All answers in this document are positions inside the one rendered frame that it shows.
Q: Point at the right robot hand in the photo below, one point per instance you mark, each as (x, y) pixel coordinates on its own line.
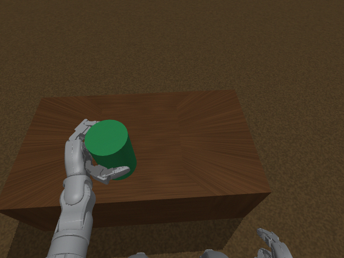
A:
(278, 249)

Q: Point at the left robot hand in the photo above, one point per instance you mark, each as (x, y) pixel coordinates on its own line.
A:
(78, 160)

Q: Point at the can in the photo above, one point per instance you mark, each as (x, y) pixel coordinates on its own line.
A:
(109, 144)

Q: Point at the left robot arm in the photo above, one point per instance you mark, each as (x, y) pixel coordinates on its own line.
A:
(73, 231)

